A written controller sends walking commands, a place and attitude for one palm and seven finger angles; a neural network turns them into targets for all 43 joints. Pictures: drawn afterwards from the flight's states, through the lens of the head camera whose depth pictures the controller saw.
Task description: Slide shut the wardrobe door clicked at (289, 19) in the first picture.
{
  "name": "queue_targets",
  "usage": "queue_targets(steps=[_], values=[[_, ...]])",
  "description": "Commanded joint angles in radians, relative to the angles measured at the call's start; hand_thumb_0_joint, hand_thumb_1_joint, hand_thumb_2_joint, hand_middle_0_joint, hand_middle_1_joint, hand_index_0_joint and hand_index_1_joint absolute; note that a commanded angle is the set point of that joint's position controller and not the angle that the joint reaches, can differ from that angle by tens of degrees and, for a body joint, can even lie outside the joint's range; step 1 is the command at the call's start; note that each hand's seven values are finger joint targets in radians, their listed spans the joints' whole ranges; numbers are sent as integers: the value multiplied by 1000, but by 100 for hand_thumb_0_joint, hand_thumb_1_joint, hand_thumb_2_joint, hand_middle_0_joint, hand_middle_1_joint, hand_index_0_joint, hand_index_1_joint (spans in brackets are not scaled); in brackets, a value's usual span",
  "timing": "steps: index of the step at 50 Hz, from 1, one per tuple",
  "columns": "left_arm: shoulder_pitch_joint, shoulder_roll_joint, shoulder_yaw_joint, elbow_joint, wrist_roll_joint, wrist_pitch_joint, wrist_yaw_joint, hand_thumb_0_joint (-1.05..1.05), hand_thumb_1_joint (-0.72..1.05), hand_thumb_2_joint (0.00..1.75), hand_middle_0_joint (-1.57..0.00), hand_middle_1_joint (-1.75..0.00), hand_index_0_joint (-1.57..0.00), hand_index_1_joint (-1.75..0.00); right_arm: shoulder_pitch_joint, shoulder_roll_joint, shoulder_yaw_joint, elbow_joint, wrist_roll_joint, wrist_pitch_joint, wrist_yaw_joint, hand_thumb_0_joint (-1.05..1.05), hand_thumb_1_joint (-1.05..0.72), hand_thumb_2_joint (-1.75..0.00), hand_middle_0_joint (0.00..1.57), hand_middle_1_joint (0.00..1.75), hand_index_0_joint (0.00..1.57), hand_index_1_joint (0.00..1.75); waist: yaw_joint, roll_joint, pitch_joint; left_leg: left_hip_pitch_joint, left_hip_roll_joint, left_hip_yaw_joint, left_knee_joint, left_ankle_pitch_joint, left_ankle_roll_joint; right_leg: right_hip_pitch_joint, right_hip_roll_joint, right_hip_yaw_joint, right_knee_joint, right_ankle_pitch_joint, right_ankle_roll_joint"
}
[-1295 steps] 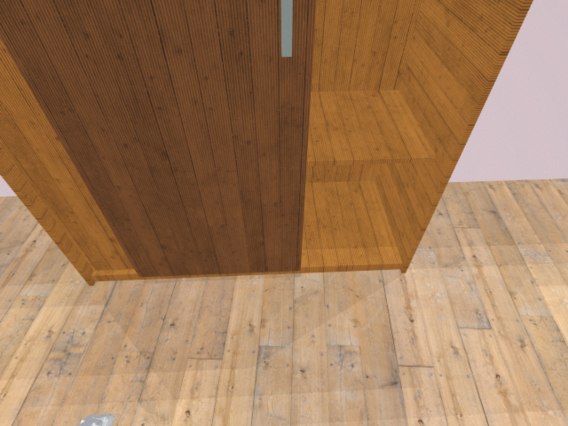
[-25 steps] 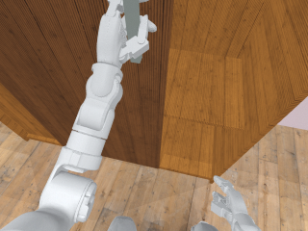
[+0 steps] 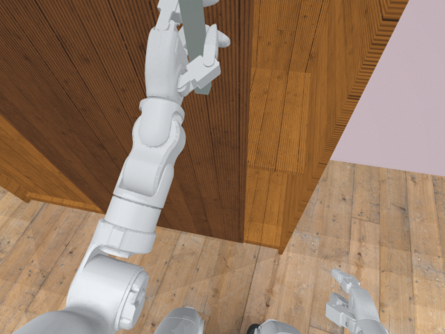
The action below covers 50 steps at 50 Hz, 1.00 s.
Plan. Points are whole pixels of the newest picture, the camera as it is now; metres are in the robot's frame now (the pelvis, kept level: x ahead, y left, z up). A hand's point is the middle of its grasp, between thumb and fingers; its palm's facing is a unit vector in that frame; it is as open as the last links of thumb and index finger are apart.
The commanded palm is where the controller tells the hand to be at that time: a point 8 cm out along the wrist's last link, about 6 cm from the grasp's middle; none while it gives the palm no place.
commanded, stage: step sideways, sliding the door along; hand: left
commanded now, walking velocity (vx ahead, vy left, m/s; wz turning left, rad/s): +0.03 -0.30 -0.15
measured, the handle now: (199, 25) +0.45 +0.08 +0.27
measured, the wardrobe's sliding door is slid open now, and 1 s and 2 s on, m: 0.16 0.00 0.00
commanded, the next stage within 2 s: stop walking and hold the door there in 0.60 s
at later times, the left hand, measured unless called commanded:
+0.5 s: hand (344, 75) +0.39 -0.10 +0.25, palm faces +0.04 -1.00 -0.07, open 6.4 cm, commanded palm +0.37 -0.11 +0.24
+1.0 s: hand (341, 69) +0.41 -0.10 +0.25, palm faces +0.49 -0.84 -0.23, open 6.3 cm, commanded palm +0.36 -0.06 +0.23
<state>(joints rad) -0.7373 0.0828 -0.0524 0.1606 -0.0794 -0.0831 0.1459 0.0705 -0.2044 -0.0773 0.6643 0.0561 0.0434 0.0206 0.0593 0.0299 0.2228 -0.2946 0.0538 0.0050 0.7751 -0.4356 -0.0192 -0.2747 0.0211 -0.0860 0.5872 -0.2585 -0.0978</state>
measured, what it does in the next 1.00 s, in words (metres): steps to the right: left foot, then right foot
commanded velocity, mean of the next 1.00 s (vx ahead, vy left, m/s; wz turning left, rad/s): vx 0.07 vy -0.09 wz -0.06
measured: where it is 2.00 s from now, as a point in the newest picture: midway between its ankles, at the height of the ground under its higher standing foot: outside the picture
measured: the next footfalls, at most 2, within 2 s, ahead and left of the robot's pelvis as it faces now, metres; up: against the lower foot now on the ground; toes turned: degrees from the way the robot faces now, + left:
left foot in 0.04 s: +0.05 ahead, +0.14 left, +0.00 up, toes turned +6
right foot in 0.30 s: +0.08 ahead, -0.23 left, +0.00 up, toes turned -7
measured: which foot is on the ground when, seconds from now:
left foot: up 0.00-0.02, down 0.04-0.32, up 0.34-0.50, down 0.52-0.80, up 0.82-1.00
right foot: down 0.00-0.06, up 0.08-0.28, down 0.30-0.52, up 0.54-0.74, down 0.76-1.00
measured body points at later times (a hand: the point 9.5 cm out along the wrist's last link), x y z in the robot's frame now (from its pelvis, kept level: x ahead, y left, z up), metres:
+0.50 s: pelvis -0.03 -0.17 -0.01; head +0.03 -0.20 +0.44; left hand +0.39 -0.05 +0.25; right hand +0.15 -0.41 -0.13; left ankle -0.02 -0.03 -0.73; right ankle +0.04 -0.22 -0.73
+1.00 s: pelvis -0.01 -0.36 +0.02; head +0.03 -0.41 +0.46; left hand +0.37 -0.06 +0.26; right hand +0.14 -0.63 -0.10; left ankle +0.00 -0.22 -0.67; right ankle +0.02 -0.43 -0.73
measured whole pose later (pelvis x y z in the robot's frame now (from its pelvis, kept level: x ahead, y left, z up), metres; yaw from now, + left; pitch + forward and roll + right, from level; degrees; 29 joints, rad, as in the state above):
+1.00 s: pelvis -0.01 -0.36 +0.02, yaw -5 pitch -2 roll +5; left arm -0.53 0.49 0.46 0.43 -0.06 -0.09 0.12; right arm 0.10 -0.30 -0.03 0.68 0.05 -0.04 -0.04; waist 0.01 0.02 0.15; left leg -0.35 -0.03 0.07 0.84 -0.44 -0.01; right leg -0.23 -0.03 -0.01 0.47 -0.20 -0.07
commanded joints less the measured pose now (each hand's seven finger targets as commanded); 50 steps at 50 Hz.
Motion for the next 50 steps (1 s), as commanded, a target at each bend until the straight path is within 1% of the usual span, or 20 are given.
queue_targets(steps=[1, 3, 5, 9, 14, 15, 17, 20, 22, 24, 26, 27, 35, 36, 37, 39, 40, 43, 47, 50], values=[[-535, -45, -224, -328, 24, -142, -91, 0, 90, 90, -45, -140, -45, -140, -74, -75, -30, -162, -10, -45, -8, 0, -90, -90, 20, 30, 20, 30, -103, -89, -609, 376, 132, 27, -422, 503, 33, 140, -141, 183, 71, 597, 5], [-561, -51, -218, -298, 15, -135, -118, 0, 90, 90, -45, -140, -45, -140, -51, -121, -52, -187, -3, -48, 29, 0, -90, -90, 20, 30, 20, 30, -103, 95, -646, 675, 466, -272, -299, 1043, 230, -280, -29, 160, 368, -156, 83], [-626, -11, -186, -354, 25, -149, -124, 0, 90, 90, -45, -140, -45, -140, -89, -98, -26, -191, -17, -49, 44, 0, -90, -90, 20, 30, 20, 30, -101, 144, -571, 568, 476, -266, -291, 966, 258, -325, -68, 216, 461, -203, 77], [-592, -22, -168, -256, 31, -136, -122, 0, 90, 90, -45, -140, -45, -140, -87, -121, -31, -174, -8, -42, 40, 0, -90, -90, 20, 30, 20, 30, -103, 141, -516, 413, 393, -13, -267, 851, 152, -135, -57, 87, 223, -137, 80], [-594, -2, -139, -217, 21, -121, -115, 0, 90, 90, -45, -140, -45, -140, -120, -99, -17, -182, 21, -46, 22, 0, -90, -90, 20, 30, 20, 30, -85, 124, -496, 198, 255, 94, -86, 542, 74, 162, -4, -13, -41, 107, 94], [-592, 12, -136, -203, 28, -109, -106, 0, 90, 90, -45, -140, -45, -140, -118, -87, -10, -176, 30, -51, 13, 0, -90, -90, 20, 30, 20, 30, -89, 62, -477, 168, 183, 130, -9, 419, 85, 170, -30, 4, -119, 210, 86], [-611, 63, -91, -176, 30, -101, -95, 0, 90, 90, -45, -140, -45, -140, -125, -62, -29, -171, 10, -57, -1, 0, -90, -90, 20, 30, 20, 30, -63, -477, -467, -73, -22, 69, 278, -165, -15, 159, -241, 452, -271, 287, -53], [-626, -37, -172, -306, 20, -125, -82, 0, 90, 90, -45, -140, -45, -140, -114, -42, 1, -130, -6, -84, -13, 0, -90, -90, 20, 30, 20, 30, -97, -211, -511, -36, 0, -6, 154, -109, 14, 213, -222, 325, -143, 508, -94], [-598, -32, -163, -276, 28, -135, -73, 0, 90, 90, -45, -140, -45, -140, -89, -48, -3, -135, -9, -71, -17, 0, -90, -90, 20, 30, 20, 30, -97, -223, -569, 64, -22, 72, -175, 38, 7, 276, -185, 248, -95, 602, -55], [-637, -105, -260, -315, 15, -140, -93, 0, 90, 90, -45, -140, -45, -140, -78, -60, -13, -159, 1, -77, -14, 0, -90, -90, 20, 30, 20, 30, -110, -128, -592, 341, 83, 57, -428, 391, 33, 126, -148, 196, 7, 512, 3], [-603, -94, -257, -263, -5, -131, -116, 0, 90, 90, -45, -140, -45, -140, -49, -126, -44, -185, 18, -83, 18, 0, -90, -90, 20, 30, 20, 30, -99, 154, -601, 658, 462, -281, -340, 931, 216, -301, -49, 132, 332, -123, 74], [-672, -61, -237, -347, 6, -141, -127, 0, 90, 90, -45, -140, -45, -140, -73, -92, -13, -201, 3, -88, 35, 0, -90, -90, 20, 30, 20, 30, -99, 134, -602, 588, 466, -308, -322, 861, 245, -294, -66, 198, 412, -191, 69], [-651, 29, -137, -269, -2, -121, -128, 0, 90, 90, -45, -140, -45, -140, -16, -147, -28, -188, 22, -96, 39, 0, -90, -90, 20, 30, 20, 30, -118, 271, -503, 447, 313, 40, -251, 808, 115, -101, 4, -10, 135, -112, 95], [-388, 633, 443, 107, 45, -100, -67, 0, 90, 90, -45, -140, -45, -140, 30, -206, -41, -105, 10, -70, 11, 0, -90, -90, 20, 30, 20, 30, -63, 309, -508, 388, 290, 96, -228, 784, 97, -58, 37, -27, 94, -88, 117], [-390, 524, 317, 31, 39, -103, -83, 0, 90, 90, -45, -140, -45, -140, 17, -193, -32, -150, 12, -61, 12, 0, -90, -90, 20, 30, 20, 30, -45, 290, -507, 303, 238, 90, -104, 702, 105, 86, 16, -5, -83, 34, 101], [-419, 602, 371, 21, 53, -113, -83, 0, 90, 90, -45, -140, -45, -140, -7, -146, -9, -138, 28, -92, -4, 0, -90, -90, 20, 30, 20, 30, -53, -63, -542, 43, 64, 161, 200, 372, 29, 379, -112, 133, -239, 476, 53], [-358, 705, 477, 77, 43, -101, -69, 0, 90, 90, -45, -140, -45, -140, -17, -153, -21, -145, 24, -102, -14, 0, -90, -90, 20, 30, 20, 30, -41, -421, -544, -182, -26, 85, 339, -84, 7, 451, -269, 435, -241, 602, -1], [-300, 597, 399, -47, 32, -110, -49, 0, 90, 90, -45, -140, -45, -140, -43, -111, 39, -106, 3, -130, -60, 0, -90, -90, 20, 30, 20, 30, -49, -113, -513, -146, -7, -69, 255, -53, 18, 366, -318, 442, -164, 574, -41], [-163, 779, 588, -4, 38, -113, -10, 0, 90, 90, -45, -140, -45, -140, -25, -160, 30, -119, -11, -131, -71, 0, -90, -90, 20, 30, 20, 30, -35, -234, -538, -114, -60, 26, 58, 1, 8, 422, -318, 352, -189, 688, 5], [-121, 777, 575, 3, 39, -114, -10, 0, 90, 90, -45, -140, -45, -140, -27, -176, 22, -133, 0, -128, -62, 0, -90, -90, 20, 30, 20, 30, -37, -144, -506, -116, -66, 20, 48, 22, 7, 388, -362, 395, -235, 689, 5]])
